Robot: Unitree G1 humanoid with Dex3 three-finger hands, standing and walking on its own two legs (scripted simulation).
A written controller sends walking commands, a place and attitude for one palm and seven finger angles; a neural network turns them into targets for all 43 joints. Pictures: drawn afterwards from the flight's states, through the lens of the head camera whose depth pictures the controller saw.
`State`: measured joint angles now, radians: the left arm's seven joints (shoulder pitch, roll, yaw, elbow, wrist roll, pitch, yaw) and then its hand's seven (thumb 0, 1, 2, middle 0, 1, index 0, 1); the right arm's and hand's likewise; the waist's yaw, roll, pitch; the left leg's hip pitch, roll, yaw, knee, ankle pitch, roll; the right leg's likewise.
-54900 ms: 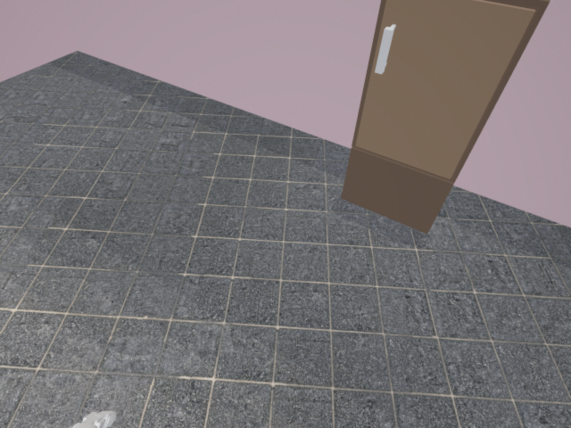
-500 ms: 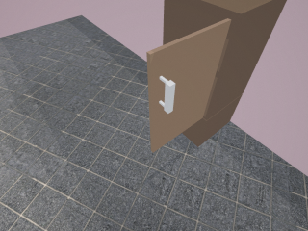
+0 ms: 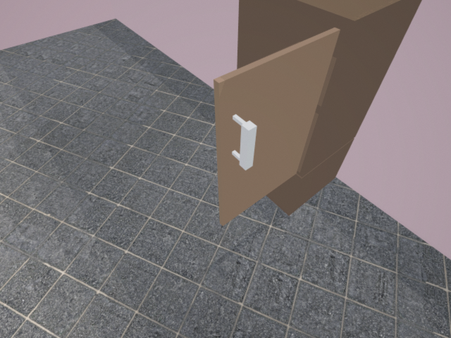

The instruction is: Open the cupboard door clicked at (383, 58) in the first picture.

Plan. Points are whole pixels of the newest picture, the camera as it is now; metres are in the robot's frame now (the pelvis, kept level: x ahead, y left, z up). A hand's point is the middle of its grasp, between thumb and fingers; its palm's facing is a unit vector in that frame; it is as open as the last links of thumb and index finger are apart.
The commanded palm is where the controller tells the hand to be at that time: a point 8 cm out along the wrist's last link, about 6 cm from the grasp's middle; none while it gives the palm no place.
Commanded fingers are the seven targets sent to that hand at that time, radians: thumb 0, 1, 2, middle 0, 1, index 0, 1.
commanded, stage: look to check the result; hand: left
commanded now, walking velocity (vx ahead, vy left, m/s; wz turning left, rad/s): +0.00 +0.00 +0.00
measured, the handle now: (241, 142) +0.55 -0.01 +0.00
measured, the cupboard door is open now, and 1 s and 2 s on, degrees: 89 89 89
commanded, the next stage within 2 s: stand and wait in 0.32 s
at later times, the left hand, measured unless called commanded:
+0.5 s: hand out of the picture +0.03 +0.17 -0.17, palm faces +0.03 -0.98 -0.21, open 7.4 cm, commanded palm none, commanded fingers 0.00 0.90 0.90 -0.20 -0.30 -0.20 -0.30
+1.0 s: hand out of the picture +0.03 +0.16 -0.17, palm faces +0.04 -0.98 -0.21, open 7.4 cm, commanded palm none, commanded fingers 0.00 0.90 0.90 -0.20 -0.30 -0.20 -0.30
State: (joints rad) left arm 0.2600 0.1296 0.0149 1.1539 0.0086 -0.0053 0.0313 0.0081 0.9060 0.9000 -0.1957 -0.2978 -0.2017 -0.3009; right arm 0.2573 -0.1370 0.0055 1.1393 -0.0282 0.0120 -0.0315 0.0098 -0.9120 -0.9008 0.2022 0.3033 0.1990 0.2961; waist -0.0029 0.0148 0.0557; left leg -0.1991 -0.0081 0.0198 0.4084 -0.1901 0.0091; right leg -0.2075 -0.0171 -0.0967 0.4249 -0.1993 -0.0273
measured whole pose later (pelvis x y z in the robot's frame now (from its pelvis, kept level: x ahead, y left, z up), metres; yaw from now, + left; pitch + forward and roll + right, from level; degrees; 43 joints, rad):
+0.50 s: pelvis +0.02 -0.01 +0.00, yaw +0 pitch -1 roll +0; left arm 0.23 0.15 0.01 1.15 0.01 -0.01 0.03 0.01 0.91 0.90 -0.20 -0.30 -0.20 -0.30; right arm 0.25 -0.14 0.01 1.16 -0.03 0.01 -0.03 0.01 -0.91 -0.90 0.20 0.30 0.20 0.30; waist -0.01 0.02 0.06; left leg -0.16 0.00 0.01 0.38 -0.20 0.00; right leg -0.16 0.00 -0.10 0.40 -0.21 -0.04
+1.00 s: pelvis +0.02 -0.01 +0.00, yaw +0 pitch -1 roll +0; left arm 0.24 0.15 0.01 1.15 0.00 -0.02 0.03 0.01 0.90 0.90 -0.20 -0.30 -0.20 -0.30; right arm 0.24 -0.15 0.01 1.16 -0.03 0.01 -0.03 0.01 -0.91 -0.90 0.20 0.30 0.20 0.30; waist 0.00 0.02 0.06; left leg -0.14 0.01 0.01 0.37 -0.21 -0.01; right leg -0.14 0.01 -0.11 0.38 -0.21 -0.04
